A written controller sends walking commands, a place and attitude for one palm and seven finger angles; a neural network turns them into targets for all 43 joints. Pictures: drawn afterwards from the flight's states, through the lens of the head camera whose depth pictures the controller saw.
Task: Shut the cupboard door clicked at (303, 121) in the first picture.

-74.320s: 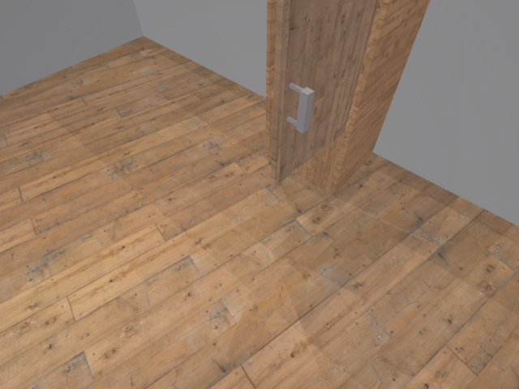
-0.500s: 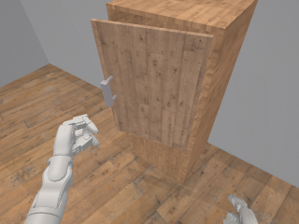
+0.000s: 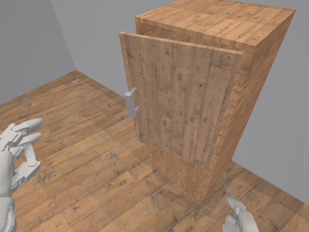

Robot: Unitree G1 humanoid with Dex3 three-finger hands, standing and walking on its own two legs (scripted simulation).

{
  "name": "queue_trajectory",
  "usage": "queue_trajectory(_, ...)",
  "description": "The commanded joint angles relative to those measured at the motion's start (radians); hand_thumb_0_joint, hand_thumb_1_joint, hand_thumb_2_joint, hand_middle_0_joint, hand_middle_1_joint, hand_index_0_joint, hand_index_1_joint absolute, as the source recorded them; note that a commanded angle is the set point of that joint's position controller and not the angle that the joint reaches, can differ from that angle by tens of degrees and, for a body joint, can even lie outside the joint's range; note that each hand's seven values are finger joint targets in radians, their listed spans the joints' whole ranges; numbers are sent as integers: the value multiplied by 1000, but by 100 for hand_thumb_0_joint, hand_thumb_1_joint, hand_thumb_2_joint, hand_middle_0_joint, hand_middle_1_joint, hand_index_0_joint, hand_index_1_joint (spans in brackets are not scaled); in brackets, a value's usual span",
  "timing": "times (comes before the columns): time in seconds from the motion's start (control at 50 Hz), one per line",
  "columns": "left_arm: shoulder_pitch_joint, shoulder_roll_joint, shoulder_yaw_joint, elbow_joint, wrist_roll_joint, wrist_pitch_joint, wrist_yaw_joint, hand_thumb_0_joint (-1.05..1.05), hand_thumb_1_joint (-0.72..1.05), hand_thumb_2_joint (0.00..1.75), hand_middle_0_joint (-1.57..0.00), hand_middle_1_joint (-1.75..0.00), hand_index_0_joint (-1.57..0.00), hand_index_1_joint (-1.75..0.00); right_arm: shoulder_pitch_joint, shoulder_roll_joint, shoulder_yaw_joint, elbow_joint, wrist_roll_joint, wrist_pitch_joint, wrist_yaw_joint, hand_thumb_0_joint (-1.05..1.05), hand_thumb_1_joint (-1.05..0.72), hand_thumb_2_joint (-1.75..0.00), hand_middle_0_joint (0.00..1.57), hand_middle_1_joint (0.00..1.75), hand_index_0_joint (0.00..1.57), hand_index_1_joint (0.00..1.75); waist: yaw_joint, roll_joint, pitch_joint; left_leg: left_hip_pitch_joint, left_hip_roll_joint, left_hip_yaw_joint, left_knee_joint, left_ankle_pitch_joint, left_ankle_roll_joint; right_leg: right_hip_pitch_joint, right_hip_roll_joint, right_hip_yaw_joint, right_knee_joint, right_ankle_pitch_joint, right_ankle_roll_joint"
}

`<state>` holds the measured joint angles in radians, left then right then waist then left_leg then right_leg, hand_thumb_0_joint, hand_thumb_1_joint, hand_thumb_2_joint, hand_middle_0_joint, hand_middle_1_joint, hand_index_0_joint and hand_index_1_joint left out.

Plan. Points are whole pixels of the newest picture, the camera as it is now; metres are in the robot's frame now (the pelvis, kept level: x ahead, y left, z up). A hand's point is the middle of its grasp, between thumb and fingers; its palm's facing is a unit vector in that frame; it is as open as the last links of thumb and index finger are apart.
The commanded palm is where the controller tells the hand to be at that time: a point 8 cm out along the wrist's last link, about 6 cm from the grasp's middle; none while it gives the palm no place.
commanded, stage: draw the hand back to the body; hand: left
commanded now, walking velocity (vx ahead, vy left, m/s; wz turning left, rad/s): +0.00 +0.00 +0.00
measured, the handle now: (133, 102) +0.62 +0.18 -0.03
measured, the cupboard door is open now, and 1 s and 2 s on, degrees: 13 13 13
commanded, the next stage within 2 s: step back with the hand held close in 0.38 s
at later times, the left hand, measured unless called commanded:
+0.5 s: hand (50, 163) +0.20 +0.23 +0.16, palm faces +0.44 -0.79 -0.42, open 7.4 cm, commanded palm +0.15 +0.27 +0.17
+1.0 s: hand (34, 170) +0.18 +0.27 +0.15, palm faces +0.35 -0.79 -0.50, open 7.4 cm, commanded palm +0.12 +0.30 +0.17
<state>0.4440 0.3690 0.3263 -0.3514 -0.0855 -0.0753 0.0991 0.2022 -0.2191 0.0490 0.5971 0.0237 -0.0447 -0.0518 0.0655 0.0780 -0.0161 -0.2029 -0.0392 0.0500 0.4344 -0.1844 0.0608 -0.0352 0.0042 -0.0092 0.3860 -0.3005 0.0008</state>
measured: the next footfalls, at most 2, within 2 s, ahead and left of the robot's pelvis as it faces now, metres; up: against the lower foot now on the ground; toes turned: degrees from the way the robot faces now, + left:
left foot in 1.74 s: -0.12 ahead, +0.15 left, +0.00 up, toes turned +4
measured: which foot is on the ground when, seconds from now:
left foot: down 0.00-1.00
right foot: down 0.00-1.00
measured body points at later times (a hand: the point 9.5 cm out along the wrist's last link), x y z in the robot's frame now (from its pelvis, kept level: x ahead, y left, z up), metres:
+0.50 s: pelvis +0.01 -0.03 +0.00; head -0.02 -0.06 +0.45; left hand +0.17 +0.27 +0.19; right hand +0.19 -0.26 -0.09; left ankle +0.04 +0.08 -0.74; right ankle -0.05 -0.12 -0.74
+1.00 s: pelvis -0.03 +0.00 -0.01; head -0.03 +0.00 +0.44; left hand +0.16 +0.31 +0.18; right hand +0.14 -0.25 -0.09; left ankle +0.04 +0.08 -0.74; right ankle -0.05 -0.12 -0.74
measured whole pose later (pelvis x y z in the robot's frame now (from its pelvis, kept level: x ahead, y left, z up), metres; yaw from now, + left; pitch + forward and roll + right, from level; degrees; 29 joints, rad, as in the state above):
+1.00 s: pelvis -0.03 +0.00 -0.01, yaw -2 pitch +1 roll -1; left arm 0.56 0.47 0.41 -0.43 -0.09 -0.14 0.12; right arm 0.18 -0.24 0.00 0.54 0.03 0.06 -0.09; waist 0.00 0.05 -0.02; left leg -0.36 -0.01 0.08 0.51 -0.17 0.07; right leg -0.21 0.03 0.02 0.49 -0.29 0.01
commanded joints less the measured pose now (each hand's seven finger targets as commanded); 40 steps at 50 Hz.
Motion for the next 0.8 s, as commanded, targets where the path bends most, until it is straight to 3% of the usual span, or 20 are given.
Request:
queue_trajectory(0.0,-33,164,138,-202,-2,-67,17,0,90,90,-20,-30,-20,-30,-137,-112,-54,-160,6,-59,-2,0,-90,-90,20,30,20,30,-12,-11,-31,140,82,-84,-81,83,-47,-164,7,-24,-66,146,-20)
queue_trajectory(0.06,-71,117,82,-141,3,-55,14,0,90,90,-20,-30,-20,-30,-131,-127,-64,-152,6,-62,-7,0,-90,-90,20,30,20,30,-30,-68,40,130,84,-84,-92,26,-37,-211,8,-19,-87,107,-12)
queue_trajectory(0.16,-127,185,117,-193,10,-65,28,0,90,90,-20,-30,-20,-30,-133,-132,-70,-150,1,-76,-21,0,-90,-90,20,30,20,30,-14,-57,-61,170,69,-70,-73,56,-21,-171,0,-5,-85,116,-11)
queue_trajectory(0.18,-142,184,112,-237,12,-73,30,0,90,90,-20,-30,-20,-30,-138,-124,-68,-154,2,-82,-22,0,-90,-90,20,30,20,30,-12,-27,-95,178,65,-66,-69,69,-21,-151,-5,-4,-75,124,-13)
queue_trajectory(0.24,-106,213,142,-276,16,-84,38,0,90,90,-20,-30,-20,-30,-144,-114,-62,-149,-2,-99,-23,0,-90,-90,20,30,20,30,-1,28,-109,184,55,-56,-47,116,-23,-142,-7,-4,-71,171,-17)
queue_trajectory(0.26,-91,241,168,-276,13,-84,40,0,90,90,-20,-30,-20,-30,-145,-118,-63,-143,-3,-103,-25,0,-90,-90,20,30,20,30,3,28,-91,168,54,-52,-39,131,-23,-141,-8,0,-83,193,-16)
queue_trajectory(0.32,-53,203,153,-242,5,-83,35,0,90,90,-20,-30,-20,-30,-147,-103,-58,-141,0,-99,-21,0,-90,-90,20,30,20,30,-2,23,-36,153,54,-40,-35,138,-27,-161,-10,-1,-85,208,-15)
queue_trajectory(0.36,-33,198,162,-191,-1,-79,29,0,90,90,-20,-30,-20,-30,-148,-107,-63,-137,1,-94,-23,0,-90,-90,20,30,20,30,-2,-39,12,134,59,-37,-40,126,-26,-180,-7,3,-106,197,-10)
queue_trajectory(0.38,-32,180,146,-182,-3,-79,24,0,90,90,-20,-30,-20,-30,-144,-106,-62,-140,3,-88,-22,0,-90,-90,20,30,20,30,-6,-22,10,138,59,-33,-43,129,-25,-174,-11,3,-96,201,-9)
queue_trajectory(0.42,-34,169,142,-159,-6,-78,18,0,90,90,-20,-30,-20,-30,-142,-107,-64,-142,4,-82,-20,0,-90,-90,20,30,20,30,-7,-46,18,137,62,-32,-47,121,-25,-182,-7,-1,-93,190,-5)
queue_trajectory(0.48,-18,160,129,-161,-10,-74,10,0,90,90,-20,-30,-20,-30,-139,-112,-69,-147,5,-74,-19,0,-90,-90,20,30,20,30,-6,-51,-22,152,61,-25,-39,159,-17,-157,-14,7,-82,254,0)
queue_trajectory(0.5,-105,274,219,-226,6,-114,19,0,90,90,-20,-30,-20,-30,-137,-141,-79,-160,8,-51,-19,0,-90,-90,20,30,20,30,-38,-50,-1,106,81,-40,46,107,3,-247,-81,90,-120,322,28)
queue_trajectory(0.52,-64,233,182,-170,8,-122,16,0,90,90,-20,-30,-20,-30,-141,-131,-78,-140,0,-38,-21,0,-90,-90,20,30,20,30,-46,-99,-17,88,73,-44,79,89,1,-246,-107,93,-116,369,29)
queue_trajectory(0.54,-60,216,158,-177,12,-124,15,0,90,90,-20,-30,-20,-30,-151,-126,-79,-144,2,-30,-20,0,-90,-90,20,30,20,30,-45,-110,-27,84,71,-36,93,91,1,-244,-121,109,-109,433,37)
queue_trajectory(0.58,-45,231,170,-205,15,-137,20,0,90,90,-20,-30,-20,-30,-142,-123,-82,-151,3,-18,-26,0,-90,-90,20,30,20,30,-45,-90,-80,69,73,-28,97,151,-2,-192,-133,85,-51,562,39)
queue_trajectory(0.66,-4,269,210,-266,10,-132,33,0,90,90,-20,-30,-20,-30,-138,-138,-94,-174,6,13,-37,0,-90,-90,20,30,20,30,-47,-30,-168,124,93,-26,87,348,-2,-170,-101,58,22,640,53)
queue_trajectory(0.72,41,269,220,-272,3,-122,39,0,90,90,-20,-30,-20,-30,-131,-133,-94,-196,9,40,-41,0,-90,-90,20,30,20,30,-52,-62,-192,115,112,-41,88,439,-4,-155,-85,52,59,644,42)
queue_trajectory(0.76,66,292,248,-259,-1,-116,43,0,90,90,-20,-30,-20,-30,-130,-141,-98,-200,7,54,-42,0,-90,-90,20,30,20,30,-50,-74,-195,100,117,-45,84,438,-9,-158,-82,55,62,623,35)
queue_trajectory(0.78,82,270,230,-246,-2,-113,44,0,90,90,-20,-30,-20,-30,-123,-134,-96,-204,11,61,-42,0,-90,-90,20,30,20,30,-56,-78,-189,80,122,-50,78,430,-13,-154,-83,55,67,592,29)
